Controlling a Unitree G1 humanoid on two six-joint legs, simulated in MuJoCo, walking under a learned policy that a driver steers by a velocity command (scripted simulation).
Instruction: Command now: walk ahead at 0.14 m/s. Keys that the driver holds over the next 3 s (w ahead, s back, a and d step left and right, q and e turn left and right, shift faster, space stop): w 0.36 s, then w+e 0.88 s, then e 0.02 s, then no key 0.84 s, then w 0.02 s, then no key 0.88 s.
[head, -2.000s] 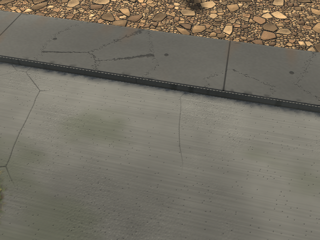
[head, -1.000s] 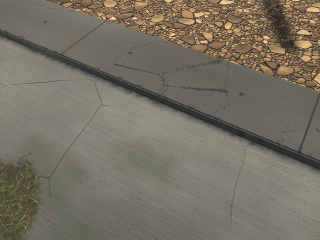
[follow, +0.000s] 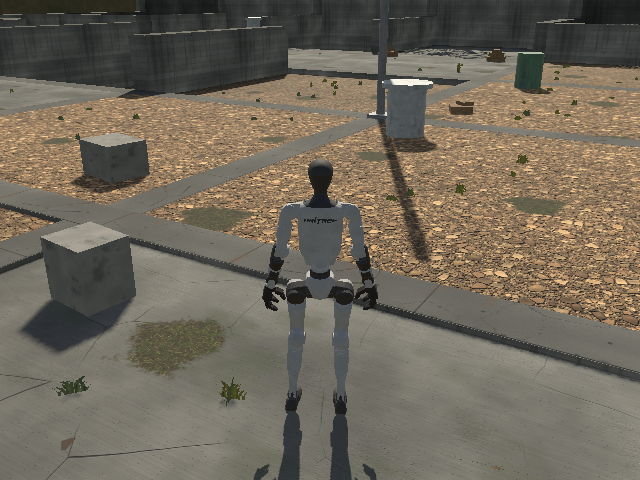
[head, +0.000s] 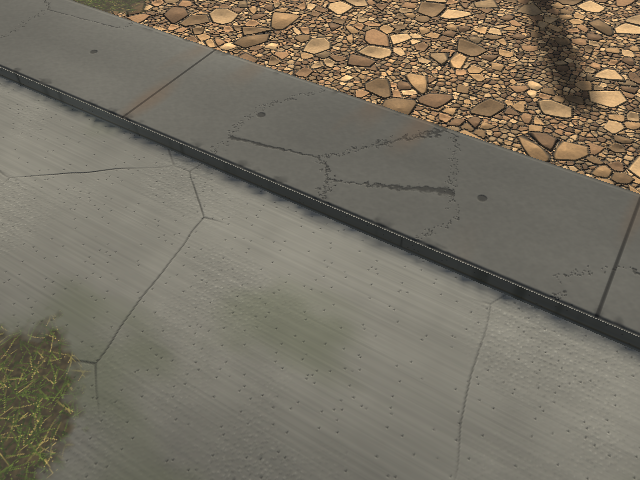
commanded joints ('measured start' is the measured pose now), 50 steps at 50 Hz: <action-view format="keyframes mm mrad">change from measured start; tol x32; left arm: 1 81 185 43 -13 -14 -2 12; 30 -334 69 11 -264 -24 -66 -79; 38 197 253 98 -187 -13 -50 -61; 50 66 223 85 -254 -18 -58 -15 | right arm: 1 -18 -87 -17 -36 11 -25 0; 37 264 -36 44 -25 -33 -109 49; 50 -234 -118 10 -221 -19 -136 41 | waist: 1 37 -145 64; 13 -135 326 -50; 31 -61 58 110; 38 129 -157 -401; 50 33 -49 -4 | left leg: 1 -154 -62 114 116 -214 31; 6 -327 82 74 266 -210 80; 11 273 -10 161 -70 48 67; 14 341 430 -622 -387 -429 329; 30 257 249 185 -429 407 169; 35 301 237 270 149 1117 98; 36 33 196 267 458 816 66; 37 -413 -40 168 843 -205 5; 50 -288 59 75 128 360 -29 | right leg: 1 -47 -181 269 -283 -514 -129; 10 -180 -179 163 -229 -153 -134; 15 -701 -91 93 676 -122 -64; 35 -28 67 -126 54 219 -154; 37 639 -357 733 -80 -69 -430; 50 -169 -74 225 -313 277 -210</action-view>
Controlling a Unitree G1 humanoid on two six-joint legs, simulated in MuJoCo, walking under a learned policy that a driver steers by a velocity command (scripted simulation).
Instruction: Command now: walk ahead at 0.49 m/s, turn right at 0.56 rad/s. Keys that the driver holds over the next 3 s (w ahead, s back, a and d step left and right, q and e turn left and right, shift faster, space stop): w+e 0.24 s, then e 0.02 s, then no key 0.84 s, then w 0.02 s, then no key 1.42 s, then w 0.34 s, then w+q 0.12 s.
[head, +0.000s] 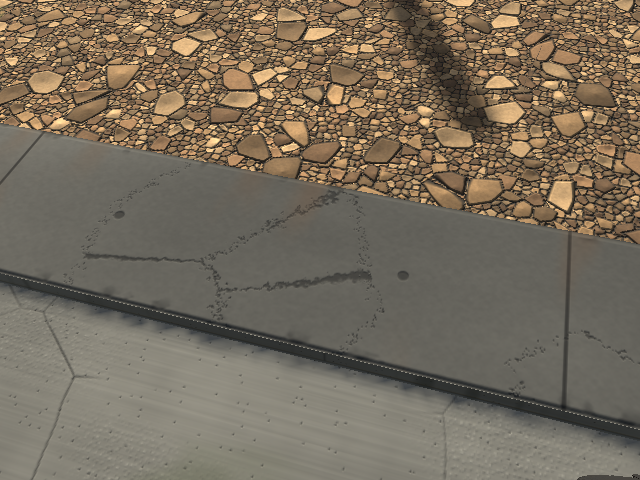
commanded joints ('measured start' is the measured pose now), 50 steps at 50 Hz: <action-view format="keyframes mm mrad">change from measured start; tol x32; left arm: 1 1 178 44 -69 -10 -8 16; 50 -202 67 1 -81 28 52 30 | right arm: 1 -73 -33 0 -78 8 -7 5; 11 301 -269 -79 -30 3 -16 14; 50 109 -72 -4 119 -3 101 -7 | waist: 1 9 -82 -10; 9 -101 -128 -143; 11 -87 350 -391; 15 -87 8 -55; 33 -58 -253 -314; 50 -43 58 -2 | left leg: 1 196 -88 71 -209 206 -15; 9 520 -62 4 -387 21 98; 11 1068 315 -626 -459 -266 312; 21 552 125 21 -535 636 272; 30 555 84 67 -386 356 181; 34 232 -62 61 59 -614 -10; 45 550 -58 90 -355 -44 7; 50 304 -27 41 -452 -314 52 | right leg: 1 -175 -191 152 -107 115 -117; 8 39 -253 330 122 120 -65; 13 -618 -134 86 981 -309 83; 29 -176 -148 -81 202 94 83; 32 248 -390 159 170 833 -62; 46 -198 -231 43 51 -207 34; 50 -30 -164 -39 128 -65 82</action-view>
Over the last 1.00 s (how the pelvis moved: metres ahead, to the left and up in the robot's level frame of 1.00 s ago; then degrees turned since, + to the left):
0.44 -0.02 0.01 -18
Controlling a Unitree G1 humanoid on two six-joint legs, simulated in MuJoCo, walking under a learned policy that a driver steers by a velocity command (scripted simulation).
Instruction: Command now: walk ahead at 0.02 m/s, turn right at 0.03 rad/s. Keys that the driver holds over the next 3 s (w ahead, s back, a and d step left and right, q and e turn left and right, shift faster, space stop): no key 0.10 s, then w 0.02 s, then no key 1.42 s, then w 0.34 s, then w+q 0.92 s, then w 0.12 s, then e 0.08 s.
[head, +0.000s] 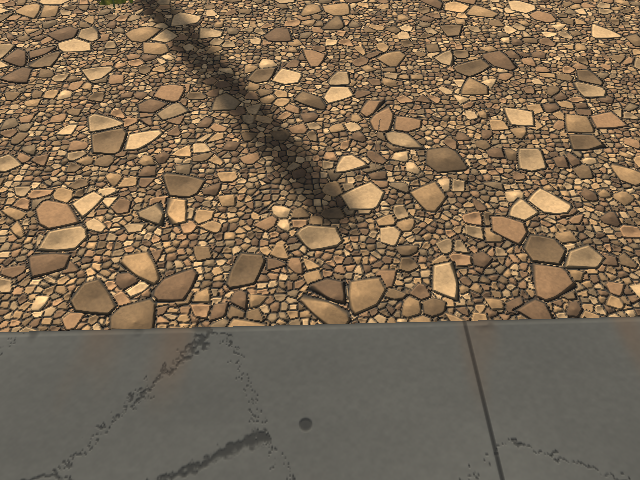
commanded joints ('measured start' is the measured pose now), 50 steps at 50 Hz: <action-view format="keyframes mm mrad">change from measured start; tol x2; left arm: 1 -28 114 33 -38 -4 -8 14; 6 13 100 35 27 -10 -8 14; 24 28 114 35 204 -20 10 35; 50 47 88 18 316 -19 12 39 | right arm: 1 -29 -105 -18 -33 -1 -33 2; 6 33 -101 -14 14 9 -39 -1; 9 14 -92 -9 20 8 -36 -4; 25 52 -73 -5 92 14 -26 -4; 50 135 -38 3 143 15 -26 -13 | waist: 1 11 92 18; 6 -5 44 -37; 8 -1 38 17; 12 -6 0 -12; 50 7 6 44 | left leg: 1 -115 36 -47 -185 -45 34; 5 -49 23 -31 -150 66 33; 6 -36 16 -25 -161 -13 39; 8 -65 15 -31 -170 -20 46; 13 -2 1 -9 -135 176 41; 18 12 -5 -2 -139 219 43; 24 15 -10 3 -152 217 41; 50 -13 -21 8 -189 97 44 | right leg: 1 105 -50 55 -58 8 -23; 5 121 -55 53 -47 119 -25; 6 128 -40 35 -42 40 -23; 7 115 -38 35 -44 30 -19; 12 141 -53 44 -37 200 -15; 16 157 -54 41 -35 230 -13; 50 134 -50 29 -86 105 2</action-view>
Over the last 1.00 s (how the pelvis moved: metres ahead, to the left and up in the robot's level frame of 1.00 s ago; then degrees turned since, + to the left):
0.33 0.01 -0.01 -15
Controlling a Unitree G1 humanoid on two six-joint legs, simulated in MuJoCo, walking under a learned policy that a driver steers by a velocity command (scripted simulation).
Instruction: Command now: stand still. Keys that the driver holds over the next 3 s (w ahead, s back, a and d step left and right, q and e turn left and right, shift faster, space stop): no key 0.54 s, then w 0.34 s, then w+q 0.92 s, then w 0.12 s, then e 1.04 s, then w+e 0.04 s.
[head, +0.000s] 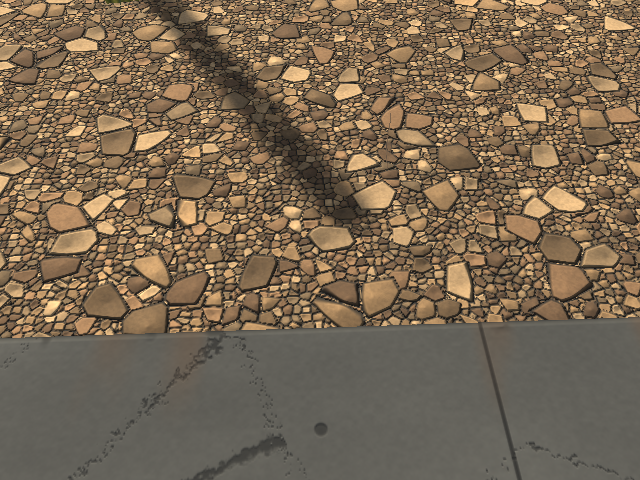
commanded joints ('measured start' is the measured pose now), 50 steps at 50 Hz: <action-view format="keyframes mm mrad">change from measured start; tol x16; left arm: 1 21 100 12 -18 0 -7 3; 35 20 29 -2 -67 -22 -83 -27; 41 524 253 77 49 -28 -115 -46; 45 272 84 12 -34 -6 -139 -59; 50 388 65 -4 -5 19 -111 -33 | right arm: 1 65 -93 -15 -15 1 -6 -3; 34 202 -189 -68 -16 37 -25 -13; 50 -55 -39 -54 -144 45 -59 60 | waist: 1 1 4 14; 36 -8 180 185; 39 89 79 109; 41 164 -340 -33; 44 56 -76 82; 50 43 -84 68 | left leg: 1 -110 21 -18 -110 94 11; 27 -114 18 -17 -106 115 14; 32 -154 122 -194 -212 -517 129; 36 -137 326 -430 -312 -450 231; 39 -279 151 -175 -108 -197 130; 41 -582 -60 46 523 -172 30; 43 -759 28 -113 865 -159 75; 50 -742 98 -44 804 128 49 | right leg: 1 62 -9 2 -59 128 -31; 28 61 5 -16 -54 47 -30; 31 -84 63 -76 53 -343 -51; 35 -265 -12 -59 337 -223 -86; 39 154 45 -105 -10 -70 -104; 42 395 -396 729 -334 -331 -337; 50 276 -207 58 -333 248 -187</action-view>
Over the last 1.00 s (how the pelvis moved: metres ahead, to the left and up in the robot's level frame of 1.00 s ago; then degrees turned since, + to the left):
0.02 0.02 0.00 0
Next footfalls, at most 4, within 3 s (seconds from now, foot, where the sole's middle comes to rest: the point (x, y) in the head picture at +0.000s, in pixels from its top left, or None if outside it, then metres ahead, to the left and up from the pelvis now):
1.26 left None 0.44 0.12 -0.73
1.78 right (317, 352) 0.78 0.04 -0.73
2.22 left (193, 332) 0.84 0.33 -0.73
2.64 right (306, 323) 0.86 0.07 -0.73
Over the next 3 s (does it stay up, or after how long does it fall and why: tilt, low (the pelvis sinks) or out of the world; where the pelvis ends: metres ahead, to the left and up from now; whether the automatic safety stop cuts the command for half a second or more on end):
stays up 0.79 0.15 0.05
